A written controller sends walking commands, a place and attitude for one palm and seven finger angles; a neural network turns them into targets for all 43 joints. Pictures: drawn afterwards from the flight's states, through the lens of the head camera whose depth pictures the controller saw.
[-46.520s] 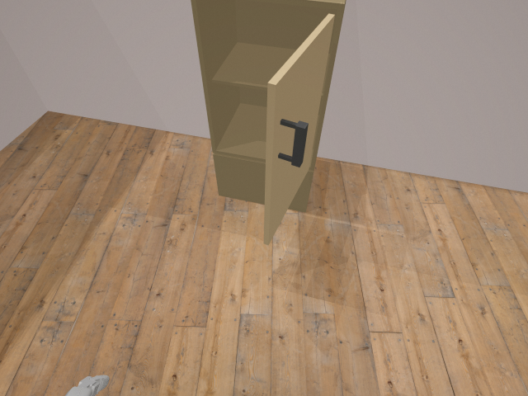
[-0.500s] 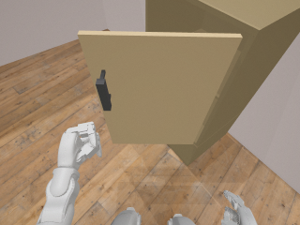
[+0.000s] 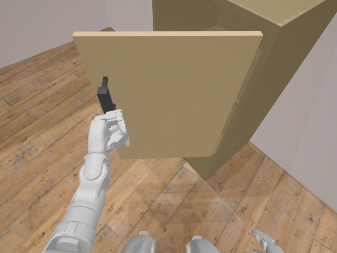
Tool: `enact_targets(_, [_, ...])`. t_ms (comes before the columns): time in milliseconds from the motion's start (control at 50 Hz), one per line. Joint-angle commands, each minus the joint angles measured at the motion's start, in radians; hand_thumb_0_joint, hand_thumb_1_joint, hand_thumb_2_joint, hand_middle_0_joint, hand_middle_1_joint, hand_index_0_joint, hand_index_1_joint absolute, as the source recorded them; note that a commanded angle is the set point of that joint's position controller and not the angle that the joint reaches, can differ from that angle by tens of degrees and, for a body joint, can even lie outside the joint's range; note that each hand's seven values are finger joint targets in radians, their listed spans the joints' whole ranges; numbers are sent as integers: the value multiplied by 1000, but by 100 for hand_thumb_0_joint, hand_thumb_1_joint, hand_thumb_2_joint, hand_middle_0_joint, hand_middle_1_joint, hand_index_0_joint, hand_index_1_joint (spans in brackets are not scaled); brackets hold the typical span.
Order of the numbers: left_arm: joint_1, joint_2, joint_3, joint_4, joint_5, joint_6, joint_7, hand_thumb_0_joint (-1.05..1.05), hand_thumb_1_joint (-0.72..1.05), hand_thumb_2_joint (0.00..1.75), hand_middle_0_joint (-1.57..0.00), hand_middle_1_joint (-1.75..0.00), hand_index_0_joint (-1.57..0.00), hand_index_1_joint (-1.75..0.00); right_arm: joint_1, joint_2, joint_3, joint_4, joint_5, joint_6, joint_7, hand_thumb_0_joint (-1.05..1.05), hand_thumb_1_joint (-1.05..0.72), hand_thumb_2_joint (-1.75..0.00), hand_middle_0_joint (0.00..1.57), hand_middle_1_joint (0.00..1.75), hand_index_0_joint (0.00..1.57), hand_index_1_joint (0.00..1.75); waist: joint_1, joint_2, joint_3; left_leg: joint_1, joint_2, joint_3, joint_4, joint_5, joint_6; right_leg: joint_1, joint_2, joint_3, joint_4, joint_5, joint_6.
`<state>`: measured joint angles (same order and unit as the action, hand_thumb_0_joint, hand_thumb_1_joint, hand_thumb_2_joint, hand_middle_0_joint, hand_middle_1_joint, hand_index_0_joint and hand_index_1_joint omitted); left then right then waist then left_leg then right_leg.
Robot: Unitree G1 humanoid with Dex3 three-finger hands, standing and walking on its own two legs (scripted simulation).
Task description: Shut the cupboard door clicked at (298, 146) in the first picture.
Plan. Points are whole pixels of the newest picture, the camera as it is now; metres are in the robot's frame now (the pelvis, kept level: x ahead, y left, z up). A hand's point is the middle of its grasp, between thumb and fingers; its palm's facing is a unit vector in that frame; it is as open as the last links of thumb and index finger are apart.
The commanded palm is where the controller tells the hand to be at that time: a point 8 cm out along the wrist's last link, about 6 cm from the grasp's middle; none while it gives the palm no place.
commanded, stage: bring the fist close to the handle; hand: left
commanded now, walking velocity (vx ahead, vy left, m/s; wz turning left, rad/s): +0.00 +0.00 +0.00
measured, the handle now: (108, 100) +0.49 +0.17 +0.05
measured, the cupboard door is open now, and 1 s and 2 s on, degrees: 52 46 32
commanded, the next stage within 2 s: push the door shut along its arc in 0.34 s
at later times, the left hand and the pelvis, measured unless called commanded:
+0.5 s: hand (122, 132) +0.39 +0.12 +0.05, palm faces +0.04 -1.00 -0.02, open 3.1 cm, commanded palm +0.37 +0.17 +0.05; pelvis -0.01 -0.01 +0.00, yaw +0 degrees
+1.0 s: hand (122, 111) +0.45 +0.13 +0.05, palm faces -0.06 -1.00 -0.02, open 3.1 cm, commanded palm +0.44 +0.17 +0.05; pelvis -0.01 +0.00 -0.01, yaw +0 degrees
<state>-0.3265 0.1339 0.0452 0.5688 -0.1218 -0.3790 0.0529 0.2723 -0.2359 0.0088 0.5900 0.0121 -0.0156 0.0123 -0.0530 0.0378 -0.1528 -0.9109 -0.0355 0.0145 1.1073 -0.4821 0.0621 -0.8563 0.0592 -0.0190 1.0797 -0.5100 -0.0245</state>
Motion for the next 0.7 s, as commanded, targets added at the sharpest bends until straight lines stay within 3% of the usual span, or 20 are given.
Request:
enact_targets(0, [-277, 131, 80, -196, 14, -130, 28, 0, 90, 90, -130, -150, -130, -150, 21, -142, -58, -111, -12, -25, 4, 0, -90, -90, 20, 30, 20, 30, 16, -17, -372, 306, 46, -78, -136, 337, -54, 105, -23, 3, -109, 333, -13])
enact_targets(80, [-213, 151, 96, -120, 22, -118, 8, 0, 90, 90, -130, -150, -130, -150, 27, -143, -59, -117, -10, -6, 10, 0, -90, -90, 20, 30, 20, 30, 18, -57, -323, 221, 36, -49, -144, 274, -41, 156, -25, 27, -137, 335, -5])
enact_targets(140, [-285, 122, 56, -136, 5, -112, -19, 0, 90, 90, -130, -150, -130, -150, 26, -144, -60, -120, -1, -2, 4, 0, -90, -90, 20, 30, 20, 30, -8, -64, -285, 209, 35, -44, -153, 214, -34, 151, -28, 36, -169, 286, 0])
enact_targets(200, [-376, 115, 46, -187, -20, -136, -33, 0, 90, 90, -130, -150, -130, -150, 22, -146, -63, -110, 2, -12, -7, 0, -90, -90, 20, 30, 20, 30, -21, -31, -313, 251, 36, -52, -149, 208, -34, 137, -27, 37, -172, 267, -2])
enact_targets(260, [-412, 138, 60, -213, -29, -174, -37, 0, 90, 90, -130, -150, -130, -150, 23, -150, -65, -95, -1, -28, -17, 0, -90, -90, 20, 30, 20, 30, -26, -44, -349, 263, 37, -59, -135, 202, -31, 130, -26, 40, -165, 253, -1])
enact_targets(300, [-412, 133, 54, -161, -20, -179, -39, 0, 90, 90, -130, -150, -130, -150, 16, -145, -61, -84, 0, -31, -17, 0, -90, -90, 20, 30, 20, 30, -27, -13, -325, 254, 36, -58, -135, 185, -33, 103, -29, 38, -163, 236, -1])
enact_targets(320, [-410, 137, 57, -115, -12, -175, -39, 0, 90, 90, -130, -150, -130, -150, 20, -147, -61, -74, -1, -31, -16, 0, -90, -90, 20, 30, 20, 30, -31, -32, -304, 238, 35, -61, -135, 170, -33, 91, -28, 35, -163, 220, -1])
enact_targets(380, [-403, 168, 90, -38, -1, -154, -42, 0, 90, 90, -130, -150, -130, -150, 23, -149, -59, -74, -2, -25, -14, 0, -90, -90, 20, 30, 20, 30, -23, -32, -291, 196, 29, -55, -134, 149, -30, 96, -32, 47, -168, 206, 3])
enact_targets(400, [-377, 189, 118, -31, -2, -147, -41, 0, 90, 90, -130, -150, -130, -150, 26, -150, -59, -80, -1, -20, -12, 0, -90, -90, 20, 30, 20, 30, -6, -40, -316, 195, 29, -55, -140, 163, -32, 119, -31, 44, -163, 219, 0])
enact_targets(420, [-356, 169, 103, -33, -7, -139, -45, 0, 90, 90, -130, -150, -130, -150, 20, -147, -58, -91, 1, -17, -11, 0, -90, -90, 20, 30, 20, 30, -4, -34, -326, 198, 27, -45, -138, 176, -31, 135, -32, 50, -168, 239, 2])
enact_targets(460, [-383, 194, 123, -62, -15, -136, -54, 0, 90, 90, -130, -150, -130, -150, 29, -152, -60, -97, 1, -16, -11, 0, -90, -90, 20, 30, 20, 30, 2, -1, -373, 229, 28, -48, -136, 226, -34, 155, -29, 45, -150, 296, -2])
enact_targets(520, [-495, 189, 101, -63, -15, -149, -70, 0, 90, 90, -130, -150, -130, -150, 39, -149, -60, -83, 4, -15, -14, 0, -90, -90, 20, 30, 20, 30, -34, -31, -358, 239, 36, -54, -125, 236, -33, 130, -28, 43, -149, 309, 4])
enact_targets(560, [-551, 208, 107, -52, -11, -165, -78, 0, 90, 90, -130, -150, -130, -150, 48, -156, -62, -76, 3, -20, -18, 0, -90, -90, 20, 30, 20, 30, -48, -38, -351, 236, 38, -62, -116, 225, -31, 105, -24, 42, -143, 293, 3])
enact_targets(600, [-610, 189, 88, 1, -8, -174, -90, 0, 90, 90, -130, -150, -130, -150, 49, -154, -62, -61, 4, -24, -19, 0, -90, -90, 20, 30, 20, 30, -64, -29, -326, 233, 38, -66, -114, 201, -32, 65, -27, 40, -145, 264, 3])
enact_targets(620, [-630, 174, 76, 39, -8, -173, -98, 0, 90, 90, -130, -150, -130, -150, 55, -155, -60, -53, 3, -25, -17, 0, -90, -90, 20, 30, 20, 30, -68, -26, -314, 232, 37, -71, -115, 188, -33, 49, -25, 36, -145, 246, 1])
enact_targets(660, [-653, 211, 107, 91, -5, -167, -114, 0, 90, 90, -130, -150, -130, -150, 74, -166, -64, -43, 1, -25, -19, 0, -90, -90, 20, 30, 20, 30, -69, -16, -341, 242, 38, -78, -108, 207, -34, 34, -23, 32, -134, 254, -2])
enact_targets(680, [-660, 193, 91, 123, -5, -159, -125, 0, 90, 90, -130, -150, -130, -150, 75, -164, -62, -41, 3, -24, -16, 0, -90, -90, 20, 30, 20, 30, -70, 5, -348, 246, 36, -76, -105, 215, -35, 28, -25, 32, -132, 261, -3])
